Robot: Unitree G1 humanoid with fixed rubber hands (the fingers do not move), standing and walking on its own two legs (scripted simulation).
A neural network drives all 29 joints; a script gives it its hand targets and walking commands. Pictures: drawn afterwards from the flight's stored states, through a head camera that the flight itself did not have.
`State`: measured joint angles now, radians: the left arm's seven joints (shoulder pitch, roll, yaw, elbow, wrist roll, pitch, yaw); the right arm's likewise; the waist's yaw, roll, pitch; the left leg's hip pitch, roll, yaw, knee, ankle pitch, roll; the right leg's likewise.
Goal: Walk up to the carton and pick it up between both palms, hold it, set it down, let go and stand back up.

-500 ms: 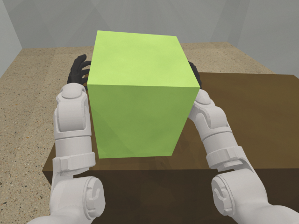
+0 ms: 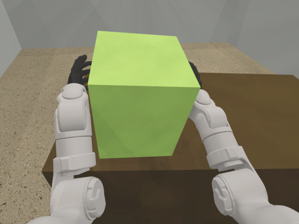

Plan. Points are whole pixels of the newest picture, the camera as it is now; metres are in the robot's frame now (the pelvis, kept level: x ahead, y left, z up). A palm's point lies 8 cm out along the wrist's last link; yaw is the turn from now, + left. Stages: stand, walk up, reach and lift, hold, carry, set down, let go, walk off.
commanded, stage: hold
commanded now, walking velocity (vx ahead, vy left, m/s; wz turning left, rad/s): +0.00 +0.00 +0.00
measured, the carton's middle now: (137, 98) +0.37 +0.01 +0.19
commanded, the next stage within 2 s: none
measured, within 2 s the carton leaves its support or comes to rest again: neither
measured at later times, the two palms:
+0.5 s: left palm (76, 87) +0.36 +0.15 +0.24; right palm (192, 92) +0.36 -0.14 +0.21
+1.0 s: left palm (76, 85) +0.36 +0.15 +0.24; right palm (192, 91) +0.36 -0.14 +0.22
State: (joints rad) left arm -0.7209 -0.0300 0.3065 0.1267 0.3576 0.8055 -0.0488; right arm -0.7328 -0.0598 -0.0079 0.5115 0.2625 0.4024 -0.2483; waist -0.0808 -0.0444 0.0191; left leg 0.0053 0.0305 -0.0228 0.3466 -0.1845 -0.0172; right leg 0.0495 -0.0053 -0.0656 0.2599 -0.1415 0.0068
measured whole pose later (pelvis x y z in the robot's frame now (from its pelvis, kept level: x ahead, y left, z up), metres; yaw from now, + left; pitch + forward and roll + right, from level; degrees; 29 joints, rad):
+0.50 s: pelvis +0.00 +0.00 +0.00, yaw +0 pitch -10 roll -1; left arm -0.74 -0.02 0.30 0.13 0.36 0.82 -0.05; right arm -0.74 -0.06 -0.01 0.52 0.26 0.40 -0.25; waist -0.08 -0.05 0.04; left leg 0.01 0.03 -0.02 0.34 -0.18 -0.01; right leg 0.05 -0.01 -0.06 0.26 -0.13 0.01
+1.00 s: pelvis -0.01 +0.00 +0.00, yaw +0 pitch -10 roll -1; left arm -0.76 -0.03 0.31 0.15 0.37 0.81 -0.05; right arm -0.75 -0.06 -0.02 0.54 0.25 0.39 -0.24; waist -0.08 -0.05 0.03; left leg 0.00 0.03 -0.02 0.34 -0.17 -0.01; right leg 0.04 -0.01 -0.06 0.26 -0.13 0.01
